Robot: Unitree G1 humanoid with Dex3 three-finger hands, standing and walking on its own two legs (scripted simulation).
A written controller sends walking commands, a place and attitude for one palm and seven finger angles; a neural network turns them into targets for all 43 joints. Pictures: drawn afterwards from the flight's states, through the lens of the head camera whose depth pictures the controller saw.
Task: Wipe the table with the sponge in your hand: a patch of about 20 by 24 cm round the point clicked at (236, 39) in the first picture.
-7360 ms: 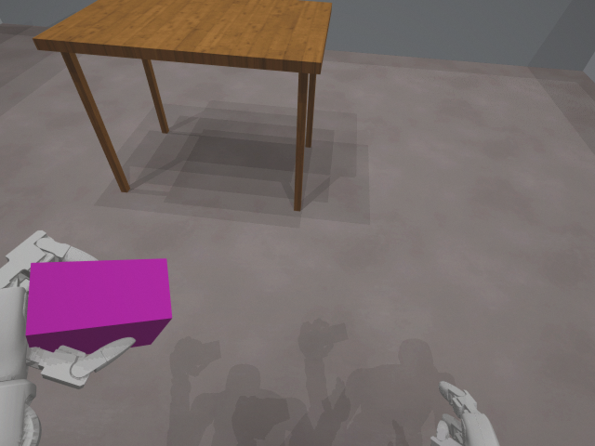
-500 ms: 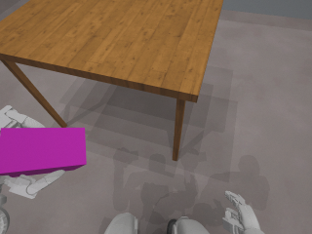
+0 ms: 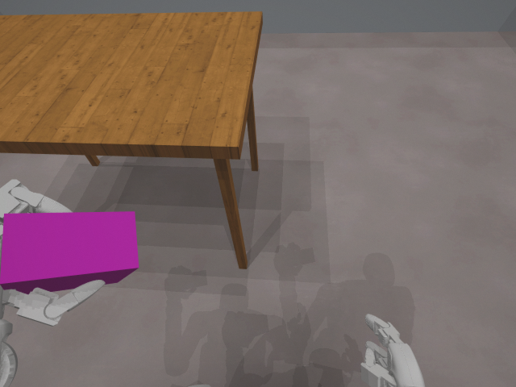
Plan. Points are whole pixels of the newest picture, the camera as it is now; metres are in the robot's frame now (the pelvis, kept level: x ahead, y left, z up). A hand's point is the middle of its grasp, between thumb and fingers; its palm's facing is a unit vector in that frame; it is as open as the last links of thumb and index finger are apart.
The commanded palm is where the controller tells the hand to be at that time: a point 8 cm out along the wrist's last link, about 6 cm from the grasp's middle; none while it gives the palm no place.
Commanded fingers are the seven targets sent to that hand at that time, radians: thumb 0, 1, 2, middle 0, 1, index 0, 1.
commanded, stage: turn to face it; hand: left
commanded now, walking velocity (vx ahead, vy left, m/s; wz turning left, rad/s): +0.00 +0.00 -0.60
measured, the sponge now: (89, 253) +0.22 +0.22 +0.16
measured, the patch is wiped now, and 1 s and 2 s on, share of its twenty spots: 0.00 0.00 0.00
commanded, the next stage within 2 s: take the last steps up to it in 0.64 s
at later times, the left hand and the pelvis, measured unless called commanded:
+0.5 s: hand (155, 251) +0.22 +0.13 +0.19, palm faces +0.14 -0.87 -0.46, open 10.4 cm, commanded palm +0.17 +0.19 +0.20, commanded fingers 0.00 0.10 1.30 -1.20 -1.60 -1.20 -1.60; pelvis -0.05 -0.04 +0.03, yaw -14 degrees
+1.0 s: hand (191, 290) +0.18 +0.09 +0.19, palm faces +0.01 -0.86 -0.52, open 10.4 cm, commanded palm +0.14 +0.16 +0.20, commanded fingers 0.00 0.10 1.30 -1.20 -1.60 -1.20 -1.60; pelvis -0.10 -0.05 +0.02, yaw -19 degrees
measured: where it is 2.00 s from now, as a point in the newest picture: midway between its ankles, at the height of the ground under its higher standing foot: outside the picture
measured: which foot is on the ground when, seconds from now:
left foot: down 0.00-0.00, up 0.02-0.56, down 0.58-0.80, up 0.82-1.00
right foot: down 0.00-0.58, up 0.60-0.76, down 0.78-1.00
